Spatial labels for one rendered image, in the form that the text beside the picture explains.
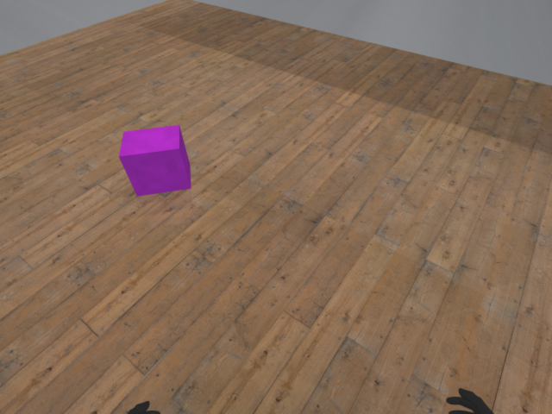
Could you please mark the carton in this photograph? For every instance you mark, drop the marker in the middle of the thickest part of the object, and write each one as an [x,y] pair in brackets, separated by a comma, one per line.
[155,160]

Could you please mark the robot right hand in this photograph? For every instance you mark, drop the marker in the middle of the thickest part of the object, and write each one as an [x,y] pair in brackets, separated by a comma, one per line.
[471,401]

